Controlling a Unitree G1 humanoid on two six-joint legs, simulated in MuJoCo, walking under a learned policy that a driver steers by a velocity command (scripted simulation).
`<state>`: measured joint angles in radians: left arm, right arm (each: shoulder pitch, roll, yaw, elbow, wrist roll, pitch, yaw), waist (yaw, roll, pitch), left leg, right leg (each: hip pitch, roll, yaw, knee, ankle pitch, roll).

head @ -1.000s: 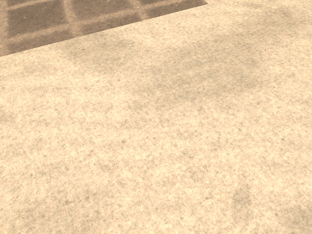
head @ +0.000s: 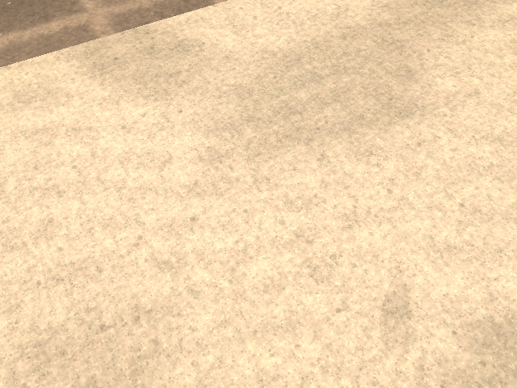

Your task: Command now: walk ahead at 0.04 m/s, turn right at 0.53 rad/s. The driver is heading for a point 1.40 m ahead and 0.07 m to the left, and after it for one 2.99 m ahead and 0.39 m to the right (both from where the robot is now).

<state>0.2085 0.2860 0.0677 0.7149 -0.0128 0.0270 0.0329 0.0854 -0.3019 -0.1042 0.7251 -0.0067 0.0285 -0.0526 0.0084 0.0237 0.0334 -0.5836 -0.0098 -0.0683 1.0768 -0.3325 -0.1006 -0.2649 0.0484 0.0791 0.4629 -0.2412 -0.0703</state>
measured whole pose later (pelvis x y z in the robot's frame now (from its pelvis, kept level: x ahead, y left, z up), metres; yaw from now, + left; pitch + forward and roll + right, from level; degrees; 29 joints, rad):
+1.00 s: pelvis +0.39 -0.04 +0.00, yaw +6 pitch +2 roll -2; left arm 0.34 0.28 0.08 0.82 0.00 -0.09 0.00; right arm 0.12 -0.31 -0.07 0.66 0.02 -0.03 0.03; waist 0.08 0.05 0.03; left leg -0.70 0.09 -0.04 0.81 -0.03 0.01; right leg 0.01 0.02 -0.17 0.24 -0.28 -0.01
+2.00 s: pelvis +0.97 +0.05 +0.00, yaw -1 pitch +2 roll +0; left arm 0.33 0.29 0.05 0.70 -0.02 -0.05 0.00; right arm 0.10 -0.30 -0.03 0.66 -0.02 -0.09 0.00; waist 0.05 0.03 0.04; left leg -0.66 0.08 -0.11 0.76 -0.09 -0.07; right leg -0.17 0.12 0.12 0.35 -0.20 -0.09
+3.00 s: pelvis +1.49 -0.03 +0.00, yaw -13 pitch +1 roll -1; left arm 0.37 0.28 0.05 0.80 -0.01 -0.07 -0.01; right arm 0.11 -0.30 -0.04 0.75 0.00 -0.07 0.02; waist 0.07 0.05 0.02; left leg -0.67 0.11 -0.04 0.72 0.02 -0.02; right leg -0.05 0.07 -0.03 0.23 -0.21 -0.06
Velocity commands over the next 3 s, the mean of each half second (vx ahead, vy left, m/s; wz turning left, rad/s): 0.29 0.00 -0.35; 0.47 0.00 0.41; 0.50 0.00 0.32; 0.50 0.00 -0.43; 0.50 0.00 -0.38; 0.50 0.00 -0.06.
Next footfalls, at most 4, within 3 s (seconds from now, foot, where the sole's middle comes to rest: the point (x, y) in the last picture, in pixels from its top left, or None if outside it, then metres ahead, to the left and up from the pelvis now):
0.26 left None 0.13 0.14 -0.78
0.66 right None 0.34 -0.16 -0.78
1.14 left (249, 319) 0.63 0.12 -0.78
1.68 right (295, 210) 0.99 -0.02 -0.78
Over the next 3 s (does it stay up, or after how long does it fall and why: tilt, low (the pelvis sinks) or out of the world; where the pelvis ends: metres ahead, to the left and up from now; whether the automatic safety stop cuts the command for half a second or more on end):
stays up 1.49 -0.03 0.00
